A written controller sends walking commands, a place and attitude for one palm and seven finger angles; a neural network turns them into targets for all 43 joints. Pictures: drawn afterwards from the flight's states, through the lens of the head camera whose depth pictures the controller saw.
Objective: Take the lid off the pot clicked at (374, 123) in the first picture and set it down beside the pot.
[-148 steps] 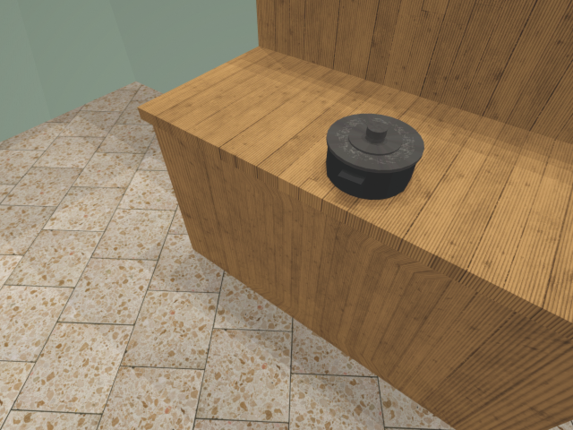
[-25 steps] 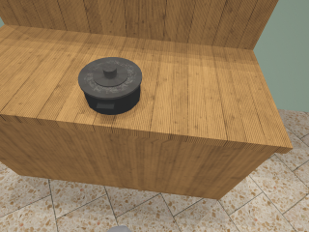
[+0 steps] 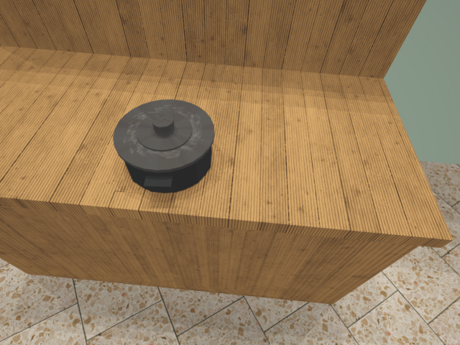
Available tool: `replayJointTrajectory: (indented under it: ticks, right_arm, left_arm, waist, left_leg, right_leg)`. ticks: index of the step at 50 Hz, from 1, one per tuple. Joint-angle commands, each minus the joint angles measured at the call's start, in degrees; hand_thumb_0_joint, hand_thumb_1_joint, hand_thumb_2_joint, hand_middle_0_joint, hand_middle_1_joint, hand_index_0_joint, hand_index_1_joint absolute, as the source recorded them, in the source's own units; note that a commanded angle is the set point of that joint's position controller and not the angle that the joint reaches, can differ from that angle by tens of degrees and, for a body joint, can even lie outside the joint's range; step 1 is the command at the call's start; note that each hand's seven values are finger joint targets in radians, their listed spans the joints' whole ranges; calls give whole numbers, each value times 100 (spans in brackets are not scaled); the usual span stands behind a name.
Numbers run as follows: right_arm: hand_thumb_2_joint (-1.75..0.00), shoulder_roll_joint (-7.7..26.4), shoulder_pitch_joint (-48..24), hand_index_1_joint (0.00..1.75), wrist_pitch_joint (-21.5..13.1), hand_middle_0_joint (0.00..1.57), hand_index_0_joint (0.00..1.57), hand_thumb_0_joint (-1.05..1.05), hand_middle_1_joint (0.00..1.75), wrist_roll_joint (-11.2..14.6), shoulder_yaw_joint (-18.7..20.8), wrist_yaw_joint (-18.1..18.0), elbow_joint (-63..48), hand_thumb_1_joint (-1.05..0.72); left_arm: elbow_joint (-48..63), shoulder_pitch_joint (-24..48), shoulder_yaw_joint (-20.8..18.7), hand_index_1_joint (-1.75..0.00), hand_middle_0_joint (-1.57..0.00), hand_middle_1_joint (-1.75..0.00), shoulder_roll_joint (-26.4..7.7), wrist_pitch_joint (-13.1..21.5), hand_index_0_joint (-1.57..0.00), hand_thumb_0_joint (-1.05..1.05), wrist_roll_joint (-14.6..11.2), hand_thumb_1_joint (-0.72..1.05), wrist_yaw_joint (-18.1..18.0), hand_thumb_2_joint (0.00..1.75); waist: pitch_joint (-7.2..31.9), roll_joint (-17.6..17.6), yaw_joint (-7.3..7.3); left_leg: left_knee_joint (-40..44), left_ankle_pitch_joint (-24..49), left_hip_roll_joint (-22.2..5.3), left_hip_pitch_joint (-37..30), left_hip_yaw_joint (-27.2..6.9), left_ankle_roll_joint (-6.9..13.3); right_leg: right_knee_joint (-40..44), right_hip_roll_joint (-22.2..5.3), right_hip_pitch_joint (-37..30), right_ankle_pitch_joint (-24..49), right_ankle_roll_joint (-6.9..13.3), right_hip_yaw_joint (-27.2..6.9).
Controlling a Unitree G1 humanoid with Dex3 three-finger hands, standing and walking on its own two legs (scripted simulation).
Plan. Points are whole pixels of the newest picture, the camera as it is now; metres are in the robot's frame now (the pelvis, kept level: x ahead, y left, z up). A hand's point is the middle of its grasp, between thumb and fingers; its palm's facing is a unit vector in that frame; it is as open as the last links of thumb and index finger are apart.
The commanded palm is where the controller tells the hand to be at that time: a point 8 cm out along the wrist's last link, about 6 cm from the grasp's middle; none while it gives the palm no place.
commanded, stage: come to a stop and stand still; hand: left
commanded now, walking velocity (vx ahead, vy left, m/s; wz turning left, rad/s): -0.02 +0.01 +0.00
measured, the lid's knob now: (163, 123) +0.51 +0.16 +0.07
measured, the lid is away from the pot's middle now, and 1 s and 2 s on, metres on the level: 0.00 0.00 0.00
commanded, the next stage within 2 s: look again from close up in 0.48 s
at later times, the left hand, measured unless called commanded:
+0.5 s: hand out of the picture +0.01 +0.23 -0.16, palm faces -0.01 -0.96 -0.28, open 7.4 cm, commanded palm none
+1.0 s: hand out of the picture +0.01 +0.16 -0.16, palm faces -0.01 -0.98 -0.22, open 7.4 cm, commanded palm none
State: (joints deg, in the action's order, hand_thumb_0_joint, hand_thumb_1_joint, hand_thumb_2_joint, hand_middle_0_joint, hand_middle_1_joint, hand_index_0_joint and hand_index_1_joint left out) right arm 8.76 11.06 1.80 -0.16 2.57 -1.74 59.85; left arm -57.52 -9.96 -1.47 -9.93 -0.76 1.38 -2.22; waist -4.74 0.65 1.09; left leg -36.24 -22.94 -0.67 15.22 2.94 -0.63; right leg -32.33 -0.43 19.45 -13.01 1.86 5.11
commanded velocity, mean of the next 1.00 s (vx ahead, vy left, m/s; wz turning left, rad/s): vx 0.00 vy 0.00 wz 0.00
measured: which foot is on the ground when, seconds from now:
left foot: down 0.00-1.00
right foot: down 0.00-1.00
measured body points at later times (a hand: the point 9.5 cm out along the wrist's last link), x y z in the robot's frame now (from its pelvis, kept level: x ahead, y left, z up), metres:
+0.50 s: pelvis -0.01 +0.03 +0.01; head -0.01 +0.01 +0.45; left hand +0.01 +0.28 -0.13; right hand +0.03 -0.20 -0.15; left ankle -0.02 +0.10 -0.73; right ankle -0.01 -0.13 -0.73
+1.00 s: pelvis +0.00 -0.01 +0.01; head +0.02 -0.03 +0.46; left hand +0.02 +0.21 -0.14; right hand +0.00 -0.23 -0.15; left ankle -0.02 +0.10 -0.73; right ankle -0.01 -0.13 -0.73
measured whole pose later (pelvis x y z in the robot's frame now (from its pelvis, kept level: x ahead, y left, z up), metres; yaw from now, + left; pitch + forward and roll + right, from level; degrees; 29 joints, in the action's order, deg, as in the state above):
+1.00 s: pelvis +0.00 -0.01 +0.01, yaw -1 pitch -1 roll +1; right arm 9.3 16.1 -1.0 -0.4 0.0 -1.3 62.2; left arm -62.1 -15.6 1.1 -8.7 0.8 0.8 -2.0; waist -2.6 -1.2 -0.1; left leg -25.5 -15.8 -0.3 9.1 4.5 0.4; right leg -28.3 -1.4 12.0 -15.6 0.4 1.9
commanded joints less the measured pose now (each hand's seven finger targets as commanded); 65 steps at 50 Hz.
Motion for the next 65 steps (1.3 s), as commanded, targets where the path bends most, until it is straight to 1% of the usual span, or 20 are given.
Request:
replayJointTrajectory:
  ticks: [1, 2, 3, 4, 5, 6, 7, 9, 10, 11, 12, 15, 20, 23, 30, 35, 48, 58, 62, 65]
  right_arm:
    - [-90, 408, 846, 30, -101, 20, 20, 0, 30, -37, 59, -37, -66, -90]
    - [-90, 586, 748, 30, -145, 20, 20, 0, 30, -83, 82, -44, -101, -90]
    - [-90, 758, 466, 30, -153, 20, 20, 0, 30, -102, 86, -35, -217, -90]
    - [-90, 721, 292, 30, -173, 20, 20, 0, 30, -103, 60, -65, -255, -90]
    - [-90, 1122, -229, 30, -284, 20, 20, 0, 30, 32, 185, -56, -716, -90]
    - [-90, 806, -91, 30, -216, 20, 20, 0, 30, -51, 112, -27, -921, -90]
    - [-90, 825, -220, 30, -180, 20, 20, 0, 30, -98, 109, -12, -948, -90]
    - [-90, 694, 259, 30, -203, 20, 20, 0, 30, -87, 19, 0, -1026, -90]
    - [-90, 636, 400, 30, -233, 20, 20, 0, 30, -75, -12, 20, -1009, -90]
    - [-90, 665, 521, 30, -275, 20, 20, 0, 30, -78, -25, 36, -1002, -90]
    - [-90, 665, 564, 30, -316, 20, 20, 0, 30, -98, -39, 44, -991, -90]
    - [-90, 881, 716, 30, -359, 20, 20, 0, 30, -88, -6, -6, -947, -90]
    - [-90, 875, 514, 30, -305, 20, 20, 0, 30, -91, -61, 28, -938, -90]
    - [-90, 900, 488, 30, -289, 20, 20, 0, 30, -87, -68, 61, -876, -90]
    - [-90, 810, 627, 30, -368, 20, 20, 0, 30, -59, -116, 59, -621, -90]
    - [-90, 705, 685, 30, -374, 20, 20, 0, 30, -48, -158, 40, -400, -90]
    - [-90, 504, 841, 30, -349, 20, 20, 0, 30, -46, -196, 7, 38, -90]
    - [-90, 433, 916, 30, -364, 20, 20, 0, 30, -37, -206, -8, 233, -90]
    - [-90, 357, 919, 30, -342, 20, 20, 0, 30, -36, -209, -8, 294, -90]
    - [-90, 352, 960, 30, -342, 20, 20, 0, 30, -39, -216, -8, 341, -90]
  left_arm:
    - [281, -254, -275, -30, -20, -30, -861, 21, -20, 0, -48, 90, -59, 90]
    - [304, -272, -235, -30, -20, -30, -688, 7, -20, 0, -69, 90, -32, 90]
    - [342, -147, -202, -30, -20, -30, -535, -42, -20, 0, -62, 90, -22, 90]
    - [300, -31, -197, -30, -20, -30, -544, -85, -20, 0, -29, 90, -32, 90]
    - [62, -1036, -60, -30, -20, -30, -675, -67, -20, 0, -122, 90, -199, 90]
    - [318, -692, -66, -30, -20, -30, -810, -81, -20, 0, -57, 90, -101, 90]
    - [317, -565, -82, -30, -20, -30, -758, -75, -20, 0, -36, 90, -20, 90]
    - [362, -462, -34, -30, -20, -30, -667, 25, -20, 0, -5, 90, 3, 90]
    - [363, -427, -4, -30, -20, -30, -646, 35, -20, 0, -2, 90, 9, 90]
    - [383, -450, 32, -30, -20, -30, -612, 41, -20, 0, -1, 90, 14, 90]
    - [360, -537, 35, -30, -20, -30, -629, 42, -20, 0, -5, 90, 18, 90]
    - [242, -697, 50, -30, -20, -30, -495, 48, -20, 0, -37, 90, -10, 90]
    - [182, -733, 63, -30, -20, -30, -570, 16, -20, 0, -30, 90, 27, 90]
    - [172, -803, 64, -30, -20, -30, -621, 35, -20, 0, -13, 90, 43, 90]
    - [56, -928, 86, -30, -20, -30, -651, 137, -20, 0, -44, 90, 18, 90]
    - [-64, -942, 94, -30, -20, -30, -626, 168, -20, 0, -58, 90, 3, 90]
    - [-268, -926, 106, -30, -20, -30, -545, 216, -20, 0, -77, 90, -5, 90]
    - [-317, -929, 97, -30, -20, -30, -524, 245, -20, 0, -83, 90, -13, 90]
    - [-331, -955, 105, -30, -20, -30, -530, 249, -20, 0, -89, 90, -9, 90]
    - [-335, -947, 105, -30, -20, -30, -513, 249, -20, 0, -86, 90, -14, 90]
  waist:
    - [1033, 183, 37]
    - [1051, -474, -43]
    - [775, -1253, -109]
    - [487, -1503, -86]
    - [1179, -2022, -376]
    - [1062, -1639, -285]
    - [935, -1627, -358]
    - [429, -593, -166]
    - [140, -399, -105]
    - [38, -477, -62]
    - [187, -882, -110]
    - [580, -440, -123]
    - [-90, -215, -140]
    - [-145, -34, -147]
    - [425, 69, -105]
    - [373, -20, -97]
    - [138, 17, -111]
    - [228, 46, -122]
    - [81, 144, -134]
    - [78, 4, -109]
  left_leg:
    - [1076, 1497, -388, -582, -351, 63]
    - [1358, 2280, -863, -735, -841, 277]
    - [1745, 2976, -1309, -400, -1254, 584]
    - [1977, 3408, -1444, -185, -1454, 838]
    - [689, 4867, -1694, -434, -964, 734]
    - [1125, 2575, -1155, -28, -727, 618]
    - [1191, 1900, -918, -62, -745, 530]
    - [1165, 1048, -733, 308, -858, 383]
    - [1341, 743, -676, 357, -878, 353]
    - [1508, 822, -677, 272, -980, 352]
    - [1685, 1282, -757, 119, -1158, 353]
    - [1536, 2790, -1006, -524, -1134, 405]
    - [1943, 723, -728, 34, -980, 335]
    - [2056, 85, -634, 115, -928, 345]
    - [1633, 1311, -505, -548, -599, 340]
    - [1514, 1695, -496, -626, -488, 298]
    - [1483, 1575, -500, -573, -391, 198]
    - [1485, 1790, -533, -675, -353, 158]
    - [1522, 1615, -532, -636, -339, 152]
    - [1525, 1595, -517, -637, -333, 127]
  right_leg:
    - [474, -1210, -774, 2468, 498, -1218]
    - [197, -708, -506, 1596, 181, -768]
    - [-133, -289, -374, 368, -138, -264]
    - [-720, -111, -262, -864, -229, -346]
    - [-1001, -516, -388, -575, 99, -915]
    - [-599, -279, -346, -775, 51, -401]
    - [-366, -225, -268, -335, 55, -419]
    - [173, -341, -193, -292, 132, -723]
    - [334, -388, -21, -435, 173, -794]
    - [304, -336, 54, -391, 144, -747]
    - [160, -295, -62, -288, 99, -602]
    - [-90, -210, -182, -384, -47, -406]
    - [365, -375, -159, -296, 3, -660]
    - [521, -433, -183, -282, 14, -721]
    - [678, -600, -401, 388, -12, -880]
    - [735, -643, -475, 688, 2, -913]
    - [965, -683, -610, 887, 80, -940]
    - [1013, -689, -806, 1257, 99, -905]
    - [1126, -671, -757, 1107, 107, -897]
    - [1140, -667, -738, 1037, 122, -948]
